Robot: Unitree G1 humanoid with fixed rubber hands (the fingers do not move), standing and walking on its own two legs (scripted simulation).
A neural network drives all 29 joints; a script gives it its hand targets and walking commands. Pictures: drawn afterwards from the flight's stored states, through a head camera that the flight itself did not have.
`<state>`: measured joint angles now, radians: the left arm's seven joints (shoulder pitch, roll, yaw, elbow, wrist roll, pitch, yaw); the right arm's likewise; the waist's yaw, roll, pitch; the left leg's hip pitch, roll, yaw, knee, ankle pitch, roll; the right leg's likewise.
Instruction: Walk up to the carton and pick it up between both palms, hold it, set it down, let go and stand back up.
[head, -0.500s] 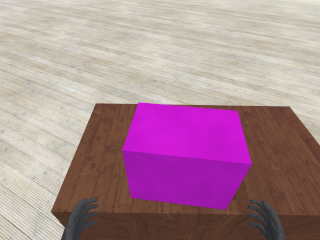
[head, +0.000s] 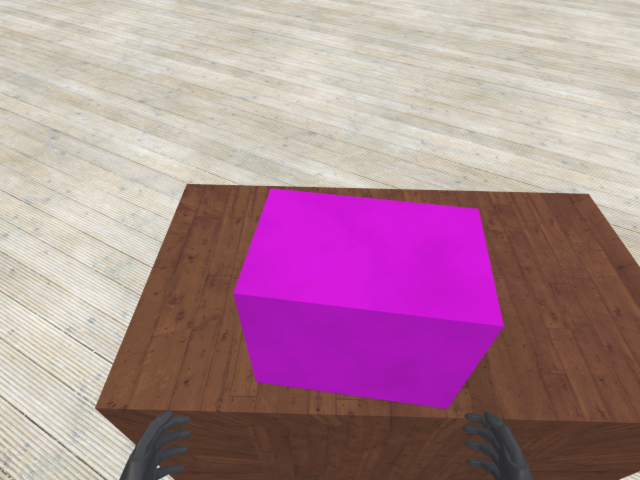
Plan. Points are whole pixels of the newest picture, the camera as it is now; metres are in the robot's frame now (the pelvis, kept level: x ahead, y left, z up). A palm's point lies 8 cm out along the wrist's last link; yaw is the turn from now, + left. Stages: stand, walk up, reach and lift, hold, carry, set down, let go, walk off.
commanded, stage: set down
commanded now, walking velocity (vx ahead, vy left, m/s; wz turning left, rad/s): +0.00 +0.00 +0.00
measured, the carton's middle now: (360, 300) +0.37 -0.05 +0.00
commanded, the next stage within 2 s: let go in 0.04 s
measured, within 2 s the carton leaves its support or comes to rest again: neither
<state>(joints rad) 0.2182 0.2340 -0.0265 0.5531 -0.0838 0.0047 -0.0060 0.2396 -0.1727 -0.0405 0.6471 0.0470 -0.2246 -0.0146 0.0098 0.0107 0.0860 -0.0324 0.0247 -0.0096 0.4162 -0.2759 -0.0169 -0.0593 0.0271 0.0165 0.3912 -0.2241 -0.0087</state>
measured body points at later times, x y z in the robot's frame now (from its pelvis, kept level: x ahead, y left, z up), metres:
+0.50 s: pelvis +0.00 +0.01 +0.00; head +0.00 +0.02 +0.45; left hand +0.17 +0.23 -0.09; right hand +0.15 -0.23 -0.09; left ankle -0.02 +0.13 -0.74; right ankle +0.00 -0.11 -0.74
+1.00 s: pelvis -0.02 +0.02 +0.00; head -0.04 +0.02 +0.45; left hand +0.05 +0.33 -0.12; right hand +0.09 -0.28 -0.11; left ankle -0.02 +0.13 -0.74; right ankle +0.00 -0.11 -0.74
